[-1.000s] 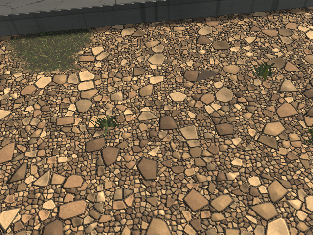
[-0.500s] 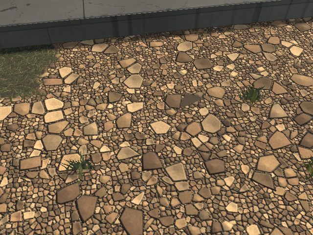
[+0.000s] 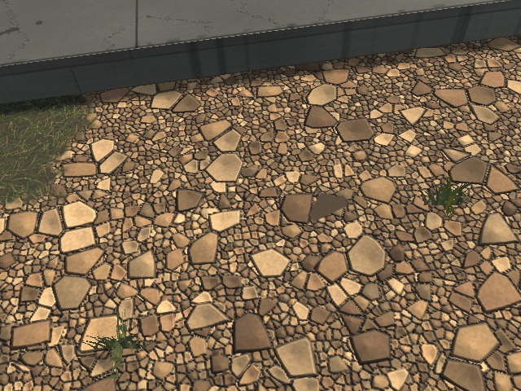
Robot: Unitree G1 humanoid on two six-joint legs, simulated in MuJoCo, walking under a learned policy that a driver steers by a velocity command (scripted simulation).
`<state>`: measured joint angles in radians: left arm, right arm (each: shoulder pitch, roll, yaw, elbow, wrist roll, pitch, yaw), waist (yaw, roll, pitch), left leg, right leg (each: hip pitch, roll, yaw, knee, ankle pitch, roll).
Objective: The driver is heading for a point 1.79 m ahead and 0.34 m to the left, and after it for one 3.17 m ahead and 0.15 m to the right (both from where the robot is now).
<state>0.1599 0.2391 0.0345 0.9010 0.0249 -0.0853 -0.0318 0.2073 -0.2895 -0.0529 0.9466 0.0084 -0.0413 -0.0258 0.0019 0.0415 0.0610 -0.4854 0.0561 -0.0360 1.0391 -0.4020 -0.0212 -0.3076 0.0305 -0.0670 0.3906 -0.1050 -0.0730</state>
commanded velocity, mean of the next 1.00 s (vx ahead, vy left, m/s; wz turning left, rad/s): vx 0.04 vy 0.00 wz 0.00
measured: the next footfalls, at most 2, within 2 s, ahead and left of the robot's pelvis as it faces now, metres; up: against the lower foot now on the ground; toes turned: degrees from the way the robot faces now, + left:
left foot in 0.20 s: +0.14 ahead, +0.15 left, +0.00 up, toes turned +0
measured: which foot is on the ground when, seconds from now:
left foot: up 0.00-0.18, down 0.20-1.00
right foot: down 0.00-1.00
